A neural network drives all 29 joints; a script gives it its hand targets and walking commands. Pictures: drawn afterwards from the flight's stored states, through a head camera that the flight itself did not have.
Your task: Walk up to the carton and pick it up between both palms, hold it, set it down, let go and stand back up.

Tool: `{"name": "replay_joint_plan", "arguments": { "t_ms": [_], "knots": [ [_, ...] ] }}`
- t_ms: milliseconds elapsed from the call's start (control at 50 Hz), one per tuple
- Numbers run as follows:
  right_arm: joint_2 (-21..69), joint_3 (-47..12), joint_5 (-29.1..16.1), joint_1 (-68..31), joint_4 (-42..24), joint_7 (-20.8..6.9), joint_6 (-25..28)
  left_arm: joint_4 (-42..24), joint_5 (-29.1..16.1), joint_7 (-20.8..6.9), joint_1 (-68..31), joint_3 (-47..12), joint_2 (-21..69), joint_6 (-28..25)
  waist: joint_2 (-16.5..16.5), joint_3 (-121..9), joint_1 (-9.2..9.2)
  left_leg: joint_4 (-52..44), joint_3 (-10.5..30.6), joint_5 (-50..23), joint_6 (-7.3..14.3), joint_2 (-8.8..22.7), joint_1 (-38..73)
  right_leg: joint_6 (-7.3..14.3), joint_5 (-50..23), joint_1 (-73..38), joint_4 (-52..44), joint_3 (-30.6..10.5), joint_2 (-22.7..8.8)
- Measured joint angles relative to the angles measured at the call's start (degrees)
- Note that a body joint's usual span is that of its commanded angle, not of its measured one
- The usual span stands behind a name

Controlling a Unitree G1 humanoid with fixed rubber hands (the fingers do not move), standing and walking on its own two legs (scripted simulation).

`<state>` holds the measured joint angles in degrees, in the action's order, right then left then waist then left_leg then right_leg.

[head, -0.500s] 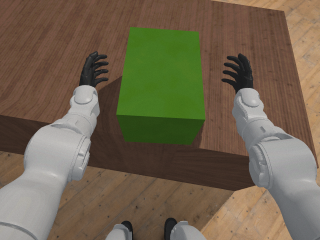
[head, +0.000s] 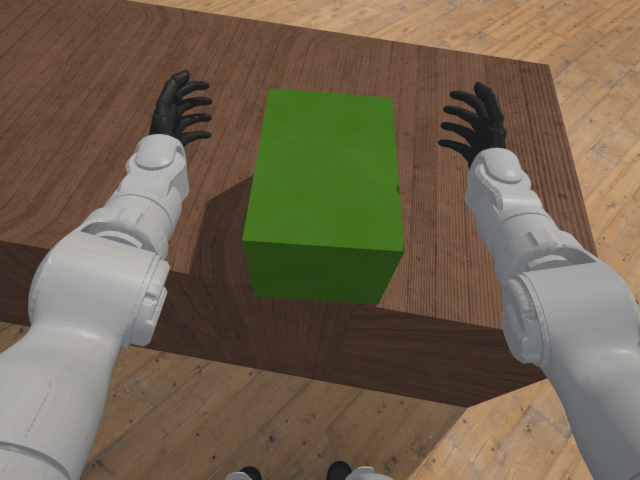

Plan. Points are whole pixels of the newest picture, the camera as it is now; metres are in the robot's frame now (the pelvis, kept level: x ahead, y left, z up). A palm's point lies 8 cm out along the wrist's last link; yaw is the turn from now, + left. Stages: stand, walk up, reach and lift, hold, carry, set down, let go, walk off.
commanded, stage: set down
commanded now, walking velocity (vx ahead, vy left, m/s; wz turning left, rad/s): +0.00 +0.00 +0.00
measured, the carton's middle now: (323, 196) +0.52 -0.03 -0.03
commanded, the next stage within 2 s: none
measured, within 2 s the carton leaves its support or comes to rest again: neither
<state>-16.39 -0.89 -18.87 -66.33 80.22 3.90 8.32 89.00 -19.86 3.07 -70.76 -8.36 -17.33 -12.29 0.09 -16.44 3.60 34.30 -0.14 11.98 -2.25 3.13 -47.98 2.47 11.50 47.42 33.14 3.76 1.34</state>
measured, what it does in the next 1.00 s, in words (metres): stands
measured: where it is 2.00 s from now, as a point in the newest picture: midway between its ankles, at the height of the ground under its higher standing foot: outside the picture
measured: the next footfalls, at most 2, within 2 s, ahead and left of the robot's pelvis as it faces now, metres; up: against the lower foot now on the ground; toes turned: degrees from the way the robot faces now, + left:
none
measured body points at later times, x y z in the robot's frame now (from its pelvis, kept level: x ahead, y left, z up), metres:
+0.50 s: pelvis -0.01 +0.01 +0.01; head +0.07 +0.01 +0.45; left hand +0.43 +0.18 +0.04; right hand +0.42 -0.21 +0.04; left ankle +0.02 +0.14 -0.72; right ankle +0.02 -0.09 -0.72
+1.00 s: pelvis +0.00 +0.00 +0.01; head +0.05 +0.01 +0.46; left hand +0.35 +0.19 +0.00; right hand +0.34 -0.21 +0.00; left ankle +0.02 +0.14 -0.72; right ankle +0.02 -0.09 -0.72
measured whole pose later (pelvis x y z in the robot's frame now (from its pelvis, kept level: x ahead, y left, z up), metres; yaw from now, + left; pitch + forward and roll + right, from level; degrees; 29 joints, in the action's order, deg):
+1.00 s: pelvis +0.00 +0.00 +0.01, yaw +1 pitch +12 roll +0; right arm -10.7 -2.4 -16.8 -26.2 62.5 4.1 22.5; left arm 62.6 -10.5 2.3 -26.1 -0.6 -10.5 -24.6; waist 0.0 -6.7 2.7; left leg 31.6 0.9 12.7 -2.0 2.2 -30.7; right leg 2.2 12.5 30.1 30.7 3.5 1.1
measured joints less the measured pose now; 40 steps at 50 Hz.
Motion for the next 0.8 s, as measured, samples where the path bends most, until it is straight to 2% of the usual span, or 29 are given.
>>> {"name": "replay_joint_plan", "arguments": {
  "t_ms": [160, 260, 380, 500, 580, 680, 800],
  "knots": [
    [-1.8, -4.55, -3.97, 2.77, 2.2, -0.88, 0.59, -2.59, 4.77, -1.08, 5.16, 2.92, 1.54, 0.77, -0.16, 2.61, -0.8, -3.66, -0.17, -0.35, 0.37, 0.07, 8.93, -0.47, -1.32, -9.49, -5.13, -0.44, 0.35],
    [-1.44, -5.61, -4.89, 8.9, 0.04, -1.27, 2.91, -6.71, 6.91, -1.19, 12.03, 3.97, 2.67, -1.13, -0.22, 4.42, -1.24, -5.27, -0.31, -1.02, 0.49, -0.19, 12.3, -0.66, -1.94, -12.79, -6.65, -0.66, 0.17],
    [0.02, -4.51, -3.52, 16.51, -4.52, -1.42, 4.15, -10.46, 6.44, -0.06, 19.29, 4.36, 4.13, -3.34, 0.09, 5.82, -1.98, -5.08, -0.38, -1.6, 0.62, -0.38, 11.61, -0.67, -2.35, -11.85, -6.02, -0.79, 0.0],
    [2.26, -0.37, 1.36, 20.07, -10.43, -1.0, 5.09, -14.91, 4.13, 1.87, 22.62, 3.49, 4.84, -5.68, 0.61, 3.98, -2.02, -2.82, -0.23, -1.61, 0.55, -0.57, 5.99, -0.48, -1.84, -5.84, -2.88, -0.72, -0.24],
    [3.52, -0.32, 2.64, 21.92, -12.34, 0.4, 7.02, -18.05, 6.43, 0.88, 24.9, 5.55, 6.12, -6.87, 0.92, 3.54, -1.89, -2.27, -0.12, -1.11, 0.44, -0.34, 6.27, -0.35, -1.52, -6.16, -2.53, -0.73, 0.03],
    [3.95, -2.93, 1.09, 25.18, -10.3, 1.94, 9.2, -17.78, 11.05, -1.08, 28.17, 9.16, 7.54, -7.17, 0.31, 5.16, -1.91, -3.69, -0.43, -0.71, 0.28, -0.23, 12.06, -0.3, -1.06, -11.62, -3.59, -1.2, 0.25],
    [3.61, -3.51, 0.07, 31.52, -12.82, 1.63, 11.24, -19.87, 11.36, -0.86, 34.42, 9.98, 7.28, -8.84, -0.32, 6.79, -2.12, -4.14, -0.31, -0.05, 0.12, -0.23, 16.69, -0.19, -0.28, -16.19, -3.86, -1.25, 0.34]
  ]
}}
